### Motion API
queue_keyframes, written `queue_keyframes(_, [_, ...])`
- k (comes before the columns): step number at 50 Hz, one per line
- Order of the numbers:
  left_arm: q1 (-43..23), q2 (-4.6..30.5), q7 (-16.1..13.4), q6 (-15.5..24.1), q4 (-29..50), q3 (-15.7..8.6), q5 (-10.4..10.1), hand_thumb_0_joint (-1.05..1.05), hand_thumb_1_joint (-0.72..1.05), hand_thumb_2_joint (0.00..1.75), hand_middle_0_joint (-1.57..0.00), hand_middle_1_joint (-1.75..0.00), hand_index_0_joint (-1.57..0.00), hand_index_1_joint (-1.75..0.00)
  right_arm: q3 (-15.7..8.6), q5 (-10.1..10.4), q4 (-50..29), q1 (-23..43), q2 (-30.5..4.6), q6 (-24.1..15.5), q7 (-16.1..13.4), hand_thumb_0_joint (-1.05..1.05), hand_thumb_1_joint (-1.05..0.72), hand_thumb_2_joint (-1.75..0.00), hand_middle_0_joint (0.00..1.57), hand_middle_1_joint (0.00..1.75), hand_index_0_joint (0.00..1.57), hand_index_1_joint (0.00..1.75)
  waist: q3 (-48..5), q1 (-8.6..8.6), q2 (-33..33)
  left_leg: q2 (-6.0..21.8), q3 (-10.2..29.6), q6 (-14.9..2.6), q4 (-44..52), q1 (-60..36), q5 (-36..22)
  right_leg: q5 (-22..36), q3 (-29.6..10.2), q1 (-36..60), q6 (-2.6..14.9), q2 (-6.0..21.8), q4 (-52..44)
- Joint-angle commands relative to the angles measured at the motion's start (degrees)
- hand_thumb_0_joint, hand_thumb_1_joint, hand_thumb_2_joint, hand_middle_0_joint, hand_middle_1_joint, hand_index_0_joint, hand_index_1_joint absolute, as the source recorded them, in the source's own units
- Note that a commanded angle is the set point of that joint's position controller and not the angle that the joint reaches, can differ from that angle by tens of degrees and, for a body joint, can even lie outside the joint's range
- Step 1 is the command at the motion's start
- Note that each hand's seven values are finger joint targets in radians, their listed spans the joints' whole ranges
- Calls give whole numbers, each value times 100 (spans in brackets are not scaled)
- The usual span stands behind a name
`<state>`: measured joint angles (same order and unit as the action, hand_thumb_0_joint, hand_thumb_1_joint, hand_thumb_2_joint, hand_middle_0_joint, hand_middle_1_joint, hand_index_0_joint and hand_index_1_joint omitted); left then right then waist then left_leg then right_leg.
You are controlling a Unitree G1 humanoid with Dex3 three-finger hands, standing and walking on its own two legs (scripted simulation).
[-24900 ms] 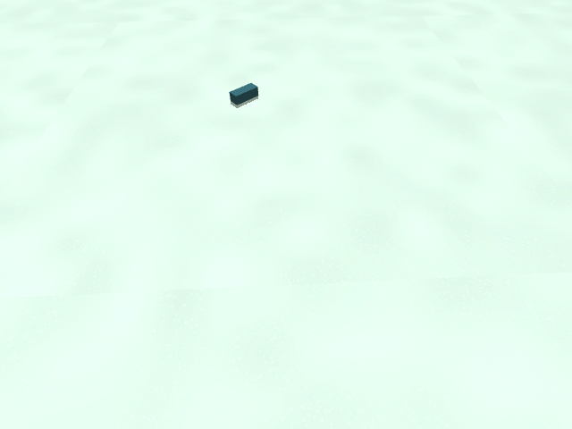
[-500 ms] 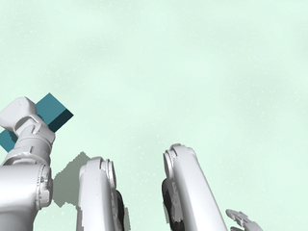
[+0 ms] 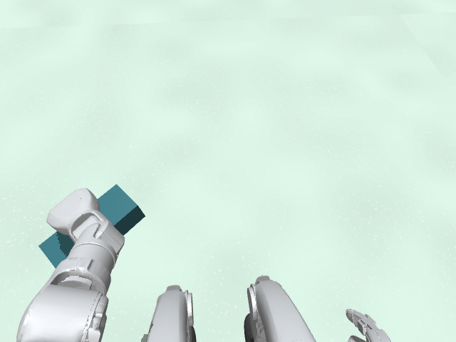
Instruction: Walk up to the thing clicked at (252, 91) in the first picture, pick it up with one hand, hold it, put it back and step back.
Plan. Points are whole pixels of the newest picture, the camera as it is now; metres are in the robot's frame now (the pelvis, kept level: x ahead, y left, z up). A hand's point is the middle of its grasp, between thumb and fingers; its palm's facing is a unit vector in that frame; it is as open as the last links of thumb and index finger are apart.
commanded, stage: lift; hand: left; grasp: from above
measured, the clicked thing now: (96, 229) +0.37 +0.26 -0.13
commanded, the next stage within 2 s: hold in 0.58 s
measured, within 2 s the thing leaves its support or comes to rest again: neither
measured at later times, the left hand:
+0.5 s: hand (72, 198) +0.37 +0.24 +0.02, palm faces -0.35 -0.33 -0.88, open 10.0 cm
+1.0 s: hand (60, 185) +0.37 +0.23 +0.08, palm faces -0.31 -0.32 -0.90, open 10.0 cm
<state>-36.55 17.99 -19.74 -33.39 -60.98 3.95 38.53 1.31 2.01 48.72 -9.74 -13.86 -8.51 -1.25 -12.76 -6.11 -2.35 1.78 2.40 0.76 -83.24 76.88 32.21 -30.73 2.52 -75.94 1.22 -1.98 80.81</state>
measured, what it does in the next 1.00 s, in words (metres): rises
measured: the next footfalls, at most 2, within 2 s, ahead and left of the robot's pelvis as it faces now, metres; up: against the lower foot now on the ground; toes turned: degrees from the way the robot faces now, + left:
none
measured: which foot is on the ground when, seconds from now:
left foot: down 0.00-1.00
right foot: down 0.00-1.00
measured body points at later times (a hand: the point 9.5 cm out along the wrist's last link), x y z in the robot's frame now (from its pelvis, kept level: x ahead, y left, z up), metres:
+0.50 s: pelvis +0.05 +0.00 +0.11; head +0.11 +0.00 +0.56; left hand +0.39 +0.25 +0.08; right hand +0.11 -0.26 -0.02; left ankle +0.05 +0.12 -0.58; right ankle +0.06 -0.11 -0.58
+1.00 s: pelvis +0.06 +0.00 +0.14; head +0.09 -0.01 +0.59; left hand +0.39 +0.25 +0.13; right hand +0.18 -0.25 +0.02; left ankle +0.05 +0.12 -0.58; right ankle +0.06 -0.11 -0.58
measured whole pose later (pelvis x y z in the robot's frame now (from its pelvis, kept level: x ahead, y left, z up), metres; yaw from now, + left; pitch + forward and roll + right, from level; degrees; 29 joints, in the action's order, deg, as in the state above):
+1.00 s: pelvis +0.06 +0.00 +0.14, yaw +1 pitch +7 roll +0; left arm -28.0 11.8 -16.1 -35.4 -56.1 10.4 39.5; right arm 1.2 3.0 45.9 -13.3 -15.0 -7.5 1.7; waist -4.7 -2.4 -1.5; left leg 0.5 -0.1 0.4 -37.2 25.4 19.0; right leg -18.9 -0.1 -25.8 0.7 -0.7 37.5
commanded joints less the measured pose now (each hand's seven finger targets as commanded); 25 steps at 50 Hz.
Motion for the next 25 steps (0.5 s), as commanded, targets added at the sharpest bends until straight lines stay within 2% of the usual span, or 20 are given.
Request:
queue_keyframes(1, [-1836, 887, -197, 53, 654, 94, 136, 0, 48, 68, -92, -65, -92, -65, -275, 59, -323, -501, -803, -135, -155, 0, -90, -90, 20, 30, 20, 30, -2070, -59, -317, -136, -152, -128, 1765, -2321, -916, 863, -83, 2061, 37, -130, -1870])
queue_keyframes(5, [-1784, 839, -200, 116, 714, 171, 204, 0, 50, 67, -92, -70, -93, -68, -265, 80, -382, -688, -774, -126, -187, 0, -90, -90, 20, 30, 20, 30, -2002, -26, -228, -196, -292, -174, 2149, -2829, -1505, 1522, -135, 2845, 0, -125, -2362])
queue_keyframes(8, [-1657, 805, -222, 121, 655, 210, 208, 0, 53, 71, -94, -71, -95, -70, -258, 84, -411, -751, -801, -110, -191, 0, -89, -90, 20, 30, 20, 30, -1788, 6, -117, -214, -299, -163, 2570, -3171, -1624, 1642, -135, 3309, -14, -117, -2736])
queue_keyframes(10, [-1525, 878, -189, 119, 637, 147, 182, 0, 54, 70, -94, -70, -95, -69, -262, 78, -439, -760, -790, -92, -190, 0, -89, -90, 20, 30, 20, 30, -1757, 94, -276, -212, -290, -122, 2797, -3540, -1896, 1839, -118, 3535, 16, -100, -2865])
queue_keyframes(13, [-1556, 926, -133, 156, 858, 175, 250, 0, 51, 67, -92, -68, -93, -67, -258, 87, -464, -841, -788, -59, -163, 0, -89, -90, 20, 30, 20, 30, -1749, 86, -250, -209, -272, -138, 3060, -3939, -2288, 2266, -132, 3902, -10, -96, -3105])
queue_keyframes(14, [-1525, 915, -124, 162, 860, 171, 238, 0, 53, 67, -93, -67, -94, -66, -271, 87, -499, -851, -802, -58, -158, 0, -89, -90, 20, 30, 20, 30, -1671, 112, -264, -216, -279, -121, 3184, -4058, -2292, 2246, -125, 4021, -3, -82, -3211])
queue_keyframes(15, [-1387, 779, -88, 154, 668, 237, 228, 0, 52, 63, -92, -65, -94, -64, -245, 72, -461, -848, -771, -71, -150, 0, -89, -90, 20, 30, 20, 30, -1486, 40, -106, -197, -232, -122, 3278, -4095, -2358, 2284, -95, 4030, -7, -83, -3266])
queue_keyframes(17, [-1402, 823, -72, 219, 816, 225, 269, 0, 50, 65, -90, -67, -91, -65, -282, 88, -522, -857, -807, -59, -145, 0, -89, -90, 20, 30, 20, 30, -1511, 134, -143, -200, -224, -109, 3484, -4395, -2420, 2292, -111, 4217, -1, -77, -3447])
queue_keyframes(22, [-1211, 655, 16, 279, 832, 317, 221, 0, 48, 59, -89, -63, -91, -62, -290, 104, -567, -862, -805, -69, -102, 0, -89, -90, 20, 30, 20, 30, -1253, 123, -1, -231, -271, -134, 3902, -4728, -2551, 2457, -167, 4617, -26, -39, -3871])
queue_keyframes(23, [-1413, 713, 20, 300, 1041, 318, 228, 0, 47, 60, -89, -63, -90, -62, -301, 117, -597, -868, -842, -65, -97, 0, -88, -89, 20, 30, 20, 30, -1413, 134, -42, -236, -281, -137, 3945, -4887, -2664, 2603, -187, 4790, -34, -34, -3911])
queue_keyframes(25, [-1197, 673, 25, 292, 937, 329, 240, 0, 47, 60, -89, -63, -90, -62, -288, 112, -601, -814, -819, -75, -73, 0, -89, -90, 20, 30, 20, 30, -1193, 172, -48, -237, -283, -110, 4139, -4987, -2623, 2496, -148, 4840, -12, -35, -4016])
